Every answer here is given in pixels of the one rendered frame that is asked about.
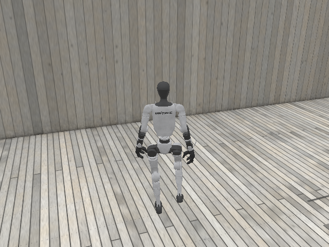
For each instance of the left robot upper arm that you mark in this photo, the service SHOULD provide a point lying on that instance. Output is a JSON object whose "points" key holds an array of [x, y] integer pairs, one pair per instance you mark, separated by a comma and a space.
{"points": [[145, 117]]}

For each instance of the humanoid robot torso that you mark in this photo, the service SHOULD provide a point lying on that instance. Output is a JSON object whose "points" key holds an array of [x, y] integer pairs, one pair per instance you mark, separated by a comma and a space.
{"points": [[164, 125]]}

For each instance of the robot right hand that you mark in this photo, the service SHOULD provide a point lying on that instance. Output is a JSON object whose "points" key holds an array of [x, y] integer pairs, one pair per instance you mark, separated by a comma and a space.
{"points": [[191, 157]]}

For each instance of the right robot forearm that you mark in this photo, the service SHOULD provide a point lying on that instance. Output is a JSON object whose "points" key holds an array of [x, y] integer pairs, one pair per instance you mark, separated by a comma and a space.
{"points": [[187, 139]]}

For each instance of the left robot forearm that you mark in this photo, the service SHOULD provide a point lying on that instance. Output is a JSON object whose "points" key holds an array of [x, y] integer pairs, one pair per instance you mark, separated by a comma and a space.
{"points": [[140, 138]]}

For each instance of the right robot upper arm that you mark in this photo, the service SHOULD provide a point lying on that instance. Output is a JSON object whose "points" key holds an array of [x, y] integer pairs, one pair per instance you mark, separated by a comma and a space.
{"points": [[182, 117]]}

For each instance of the robot left foot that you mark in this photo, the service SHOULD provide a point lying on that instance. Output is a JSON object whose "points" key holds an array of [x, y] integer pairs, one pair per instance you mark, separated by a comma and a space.
{"points": [[159, 208]]}

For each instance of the robot left hand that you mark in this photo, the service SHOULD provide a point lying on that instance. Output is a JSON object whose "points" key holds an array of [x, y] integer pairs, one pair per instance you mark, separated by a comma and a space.
{"points": [[140, 150]]}

